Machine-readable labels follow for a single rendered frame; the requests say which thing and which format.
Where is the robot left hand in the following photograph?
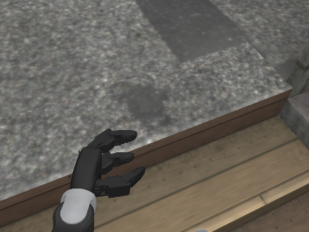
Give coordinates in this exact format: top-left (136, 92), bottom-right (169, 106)
top-left (69, 129), bottom-right (146, 198)

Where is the robot left forearm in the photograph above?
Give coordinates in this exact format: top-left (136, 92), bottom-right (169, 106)
top-left (51, 188), bottom-right (97, 232)

